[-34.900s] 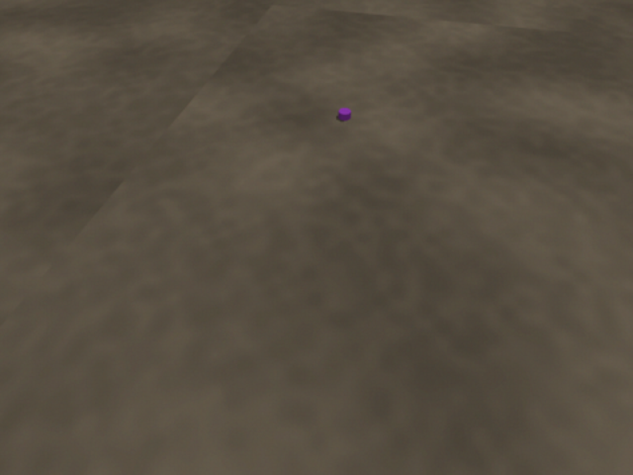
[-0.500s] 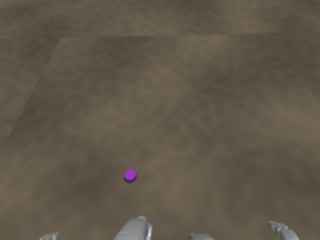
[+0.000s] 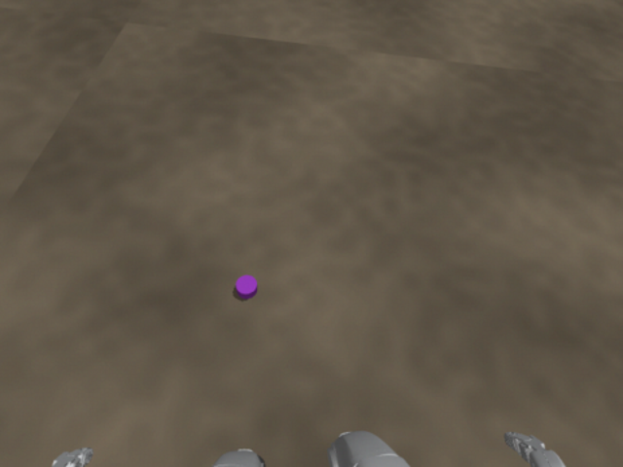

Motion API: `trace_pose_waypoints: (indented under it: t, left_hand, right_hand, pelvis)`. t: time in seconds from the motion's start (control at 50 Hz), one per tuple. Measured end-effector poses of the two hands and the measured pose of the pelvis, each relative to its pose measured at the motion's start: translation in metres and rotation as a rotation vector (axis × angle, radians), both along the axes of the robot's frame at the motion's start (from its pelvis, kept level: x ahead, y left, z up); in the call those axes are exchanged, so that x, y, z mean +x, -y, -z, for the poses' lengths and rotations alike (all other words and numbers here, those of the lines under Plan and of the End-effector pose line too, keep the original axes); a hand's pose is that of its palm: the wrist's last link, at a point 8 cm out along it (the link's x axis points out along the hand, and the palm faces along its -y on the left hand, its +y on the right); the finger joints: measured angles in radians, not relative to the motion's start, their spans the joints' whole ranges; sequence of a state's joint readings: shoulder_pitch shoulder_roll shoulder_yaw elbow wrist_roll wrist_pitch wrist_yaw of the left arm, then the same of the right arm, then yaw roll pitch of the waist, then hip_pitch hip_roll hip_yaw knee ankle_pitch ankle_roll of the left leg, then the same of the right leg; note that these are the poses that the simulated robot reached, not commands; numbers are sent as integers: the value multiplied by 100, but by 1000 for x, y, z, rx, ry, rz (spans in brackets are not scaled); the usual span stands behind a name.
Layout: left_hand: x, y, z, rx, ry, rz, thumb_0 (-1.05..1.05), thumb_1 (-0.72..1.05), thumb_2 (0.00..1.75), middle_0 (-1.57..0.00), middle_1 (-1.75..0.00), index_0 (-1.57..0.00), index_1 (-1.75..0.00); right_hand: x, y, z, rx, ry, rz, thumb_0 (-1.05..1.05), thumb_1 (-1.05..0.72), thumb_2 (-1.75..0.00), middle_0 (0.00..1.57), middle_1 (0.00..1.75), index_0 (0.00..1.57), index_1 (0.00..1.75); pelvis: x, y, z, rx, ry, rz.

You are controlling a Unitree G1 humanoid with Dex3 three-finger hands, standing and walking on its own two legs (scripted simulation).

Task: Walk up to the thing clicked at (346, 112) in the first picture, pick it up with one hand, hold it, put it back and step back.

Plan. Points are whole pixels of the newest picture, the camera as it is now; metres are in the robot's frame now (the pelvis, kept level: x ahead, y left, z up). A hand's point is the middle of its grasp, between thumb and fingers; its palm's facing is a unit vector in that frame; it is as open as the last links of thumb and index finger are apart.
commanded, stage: step back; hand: left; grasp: from above
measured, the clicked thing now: (246, 286) +0.69 +0.17 -0.75
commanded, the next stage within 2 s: stand in 1.98 s
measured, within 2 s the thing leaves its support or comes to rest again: neither
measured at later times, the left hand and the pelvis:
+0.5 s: hand out of the picture -0.05 +0.24 -0.13, palm faces +0.00 -0.89 -0.45, open 7.4 cm; pelvis -0.18 -0.03 -0.01, yaw +2 degrees
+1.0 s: hand out of the picture -0.30 +0.21 -0.15, palm faces -0.02 -0.92 -0.40, open 7.4 cm; pelvis -0.34 -0.06 -0.01, yaw -3 degrees
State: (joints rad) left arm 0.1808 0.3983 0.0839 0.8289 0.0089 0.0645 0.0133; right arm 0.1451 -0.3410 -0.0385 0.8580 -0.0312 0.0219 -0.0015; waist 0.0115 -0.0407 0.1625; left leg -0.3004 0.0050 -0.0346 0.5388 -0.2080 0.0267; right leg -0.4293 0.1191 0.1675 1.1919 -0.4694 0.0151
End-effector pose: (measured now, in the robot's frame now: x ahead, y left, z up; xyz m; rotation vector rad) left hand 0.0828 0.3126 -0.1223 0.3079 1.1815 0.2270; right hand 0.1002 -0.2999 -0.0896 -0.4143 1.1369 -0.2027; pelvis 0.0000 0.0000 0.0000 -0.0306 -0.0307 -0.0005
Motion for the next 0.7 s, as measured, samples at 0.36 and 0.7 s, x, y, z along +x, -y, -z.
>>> trace_pose_waypoints:
  t: [0.36,0.7]
  left_hand:
    - [-145,37,-33,89,-33,30,1,90,90,-21,-30,-21,-30]
    - [-221,37,-7,2,78,15,1,91,90,-20,-30,-20,-30]
  right_hand:
    - [-145,49,33,74,8,77,0,-90,-90,20,30,20,30]
    - [-290,31,20,13,-112,7,0,-90,-90,20,30,20,30]
  pelvis:
    - [-130,34,3,74,6,37]
    - [-253,30,6,15,16,-56]
